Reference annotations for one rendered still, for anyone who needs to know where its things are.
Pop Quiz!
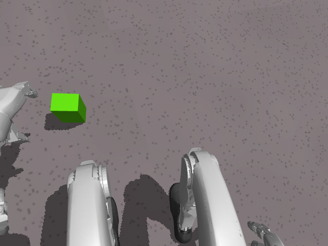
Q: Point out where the left robot hand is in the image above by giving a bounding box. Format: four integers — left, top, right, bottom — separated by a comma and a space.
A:
0, 81, 38, 144

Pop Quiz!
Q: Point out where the left robot arm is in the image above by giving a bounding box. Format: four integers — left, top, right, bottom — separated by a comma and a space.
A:
0, 113, 11, 236

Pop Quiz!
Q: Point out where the left robot foot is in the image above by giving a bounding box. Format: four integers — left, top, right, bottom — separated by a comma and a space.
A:
110, 197, 120, 246

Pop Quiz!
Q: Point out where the right robot foot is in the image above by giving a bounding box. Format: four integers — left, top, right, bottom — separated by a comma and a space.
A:
170, 183, 192, 243

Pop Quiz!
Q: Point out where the carton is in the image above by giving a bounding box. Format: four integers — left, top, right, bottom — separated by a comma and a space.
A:
50, 93, 86, 122

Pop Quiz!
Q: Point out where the right robot hand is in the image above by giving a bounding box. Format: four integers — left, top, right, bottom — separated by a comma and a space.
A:
247, 221, 284, 246

